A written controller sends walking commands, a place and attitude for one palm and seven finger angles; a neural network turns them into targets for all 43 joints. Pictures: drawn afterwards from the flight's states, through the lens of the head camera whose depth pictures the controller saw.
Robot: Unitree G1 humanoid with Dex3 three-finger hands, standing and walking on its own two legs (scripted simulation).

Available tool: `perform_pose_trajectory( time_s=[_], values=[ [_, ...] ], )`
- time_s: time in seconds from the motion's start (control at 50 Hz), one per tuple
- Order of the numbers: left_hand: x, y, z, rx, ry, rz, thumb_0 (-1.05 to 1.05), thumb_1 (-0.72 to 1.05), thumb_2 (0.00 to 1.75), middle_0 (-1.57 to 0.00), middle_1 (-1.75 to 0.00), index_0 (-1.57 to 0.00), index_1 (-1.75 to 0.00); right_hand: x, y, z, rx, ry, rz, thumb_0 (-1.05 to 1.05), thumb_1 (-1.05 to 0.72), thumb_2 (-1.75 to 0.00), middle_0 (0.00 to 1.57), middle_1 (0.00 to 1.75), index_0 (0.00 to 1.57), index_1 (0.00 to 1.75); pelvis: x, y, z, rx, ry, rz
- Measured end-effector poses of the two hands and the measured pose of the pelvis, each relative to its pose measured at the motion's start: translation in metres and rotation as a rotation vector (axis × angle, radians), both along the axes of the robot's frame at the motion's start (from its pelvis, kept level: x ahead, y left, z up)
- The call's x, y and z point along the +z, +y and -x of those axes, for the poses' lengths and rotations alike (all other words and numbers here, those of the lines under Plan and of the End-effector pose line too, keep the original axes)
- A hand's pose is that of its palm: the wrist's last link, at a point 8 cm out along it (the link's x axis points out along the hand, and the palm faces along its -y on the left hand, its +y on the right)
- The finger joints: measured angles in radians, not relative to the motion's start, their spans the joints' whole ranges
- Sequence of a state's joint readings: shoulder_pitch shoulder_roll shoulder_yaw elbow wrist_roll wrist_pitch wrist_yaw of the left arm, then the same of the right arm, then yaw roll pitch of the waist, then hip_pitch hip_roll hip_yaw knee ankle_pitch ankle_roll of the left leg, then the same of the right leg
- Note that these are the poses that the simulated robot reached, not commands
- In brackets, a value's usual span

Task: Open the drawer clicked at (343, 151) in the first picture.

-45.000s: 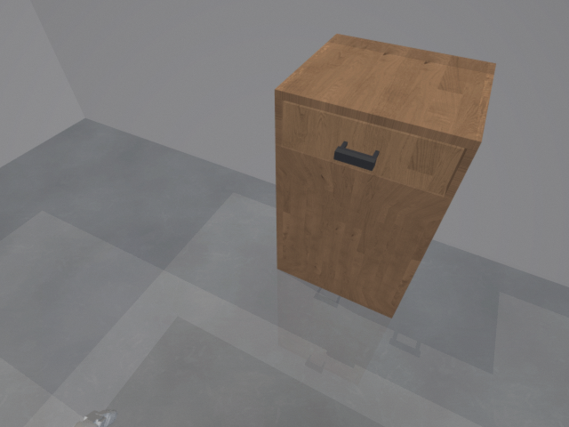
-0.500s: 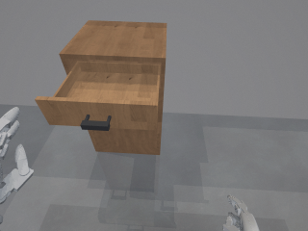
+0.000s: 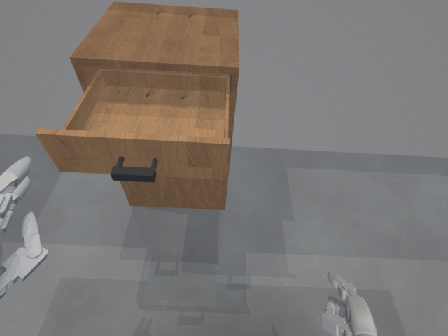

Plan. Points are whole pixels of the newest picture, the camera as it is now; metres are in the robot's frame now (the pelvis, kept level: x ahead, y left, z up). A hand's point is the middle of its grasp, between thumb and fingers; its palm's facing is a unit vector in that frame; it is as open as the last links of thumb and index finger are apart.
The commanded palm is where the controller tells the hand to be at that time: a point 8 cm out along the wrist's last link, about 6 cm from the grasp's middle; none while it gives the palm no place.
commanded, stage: let the arm hang, fingers relaxed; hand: left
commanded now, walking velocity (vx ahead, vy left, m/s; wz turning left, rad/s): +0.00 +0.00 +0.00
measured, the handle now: (136, 167) +0.50 +0.23 -0.05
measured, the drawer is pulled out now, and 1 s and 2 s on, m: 0.30 0.30 0.30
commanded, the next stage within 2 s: look to check the result in 1.12 s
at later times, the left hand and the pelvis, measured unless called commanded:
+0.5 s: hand out of the picture -0.03 +0.17 -0.17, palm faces +0.05 -0.97 -0.22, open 7.1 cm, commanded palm none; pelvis -0.02 -0.02 +0.00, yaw +3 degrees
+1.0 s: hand out of the picture -0.03 +0.15 -0.17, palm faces +0.05 -0.98 -0.20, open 7.3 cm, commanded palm none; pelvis -0.03 -0.02 +0.00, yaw +2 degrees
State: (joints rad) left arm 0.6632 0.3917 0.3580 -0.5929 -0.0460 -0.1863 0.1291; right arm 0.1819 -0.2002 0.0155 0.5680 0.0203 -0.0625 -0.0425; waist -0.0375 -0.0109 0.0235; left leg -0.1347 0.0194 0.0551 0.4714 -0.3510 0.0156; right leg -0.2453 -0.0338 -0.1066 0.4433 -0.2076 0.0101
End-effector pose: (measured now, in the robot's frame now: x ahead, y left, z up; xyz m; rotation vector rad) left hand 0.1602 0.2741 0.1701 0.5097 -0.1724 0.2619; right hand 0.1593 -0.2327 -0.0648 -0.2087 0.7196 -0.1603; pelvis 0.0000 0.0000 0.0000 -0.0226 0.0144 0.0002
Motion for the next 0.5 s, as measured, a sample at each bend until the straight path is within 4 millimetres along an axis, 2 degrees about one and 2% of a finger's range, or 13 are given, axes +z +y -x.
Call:
perform_pose_trajectory(
  time_s=[0.04, 0.06, 0.1, 0.14, 0.2, 0.26, 0.3, 0.4, 0.5],
  values=[
    [-0.011, 0.001, 0.002, -0.002, 0.031, -0.003, 0.02, 0.89, 0.9, -0.21, -0.3, -0.21, -0.31, -0.003, 0.0, 0.002, 0.018, -0.003, -0.007, 0.01, -0.9, -0.9, 0.2, 0.3, 0.2, 0.3, -0.001, 0.001, 0.003, 0.006, 0.005, -0.001],
    [-0.029, 0.004, -0.001, 0.002, 0.094, -0.001, 0.01, 0.89, 0.9, -0.21, -0.3, -0.21, -0.31, -0.009, -0.001, 0.003, 0.045, 0.009, -0.01, 0.01, -0.9, -0.9, 0.2, 0.3, 0.2, 0.3, -0.002, 0.002, 0.006, 0.014, 0.011, -0.006],
    [-0.085, 0.011, -0.006, 0.054, 0.304, 0.06, 0.01, 0.9, 0.9, -0.21, -0.3, -0.2, -0.3, -0.026, -0.005, 0.01, 0.077, 0.066, -0.017, 0.01, -0.9, -0.9, 0.2, 0.3, 0.2, 0.3, -0.007, 0.004, 0.011, 0.025, 0.019, -0.023],
    [-0.149, 0.012, 0.0, 0.126, 0.55, 0.15, 0.01, 0.9, 0.9, -0.2, -0.3, -0.2, -0.3, -0.043, -0.009, 0.02, 0.08, 0.128, -0.027, 0.01, -0.9, -0.9, 0.2, 0.3, 0.2, 0.3, -0.011, 0.002, 0.013, 0.03, 0.021, -0.043],
    [-0.23, -0.011, 0.035, 0.183, 0.897, 0.274, 0.01, 0.91, 0.9, -0.2, -0.3, -0.2, -0.3, -0.062, -0.014, 0.046, 0.055, 0.225, -0.04, 0.01, -0.9, -0.9, 0.2, 0.3, 0.2, 0.3, -0.014, -0.003, 0.015, 0.028, -0.001, -0.043],
    [-0.283, -0.046, 0.084, 0.173, 1.156, 0.38, 0.01, 0.91, 0.9, -0.2, -0.3, -0.2, -0.3, -0.068, -0.018, 0.08, 0.01, 0.338, -0.043, 0.01, -0.91, -0.9, 0.2, 0.3, 0.2, 0.3, -0.013, -0.009, 0.016, 0.034, -0.019, -0.041],
    [-0.304, -0.067, 0.117, 0.176, 1.282, 0.453, 0.01, 0.91, 0.9, -0.2, -0.3, -0.2, -0.3, -0.069, -0.02, 0.106, -0.011, 0.424, -0.034, 0.01, -0.91, -0.9, 0.2, 0.3, 0.2, 0.3, -0.01, -0.013, 0.017, 0.035, -0.028, -0.038],
    [-0.314, -0.061, 0.164, 0.289, 1.393, 0.496, -0.02, 0.99, 0.9, -0.21, -0.3, -0.21, -0.3, -0.068, -0.021, 0.163, -0.026, 0.628, -0.02, 0.01, -0.91, -0.9, 0.2, 0.3, 0.2, 0.3, -0.003, -0.02, 0.022, 0.045, -0.03, -0.021],
    [-0.309, -0.053, 0.199, 0.352, 1.488, 0.479, -0.01, 0.96, 0.9, -0.21, -0.3, -0.2, -0.3, -0.072, -0.019, 0.196, -0.058, 0.718, -0.041, 0.01, -0.91, -0.9, 0.2, 0.3, 0.2, 0.3, 0.0, -0.02, 0.024, 0.045, -0.034, -0.016]
  ],
)
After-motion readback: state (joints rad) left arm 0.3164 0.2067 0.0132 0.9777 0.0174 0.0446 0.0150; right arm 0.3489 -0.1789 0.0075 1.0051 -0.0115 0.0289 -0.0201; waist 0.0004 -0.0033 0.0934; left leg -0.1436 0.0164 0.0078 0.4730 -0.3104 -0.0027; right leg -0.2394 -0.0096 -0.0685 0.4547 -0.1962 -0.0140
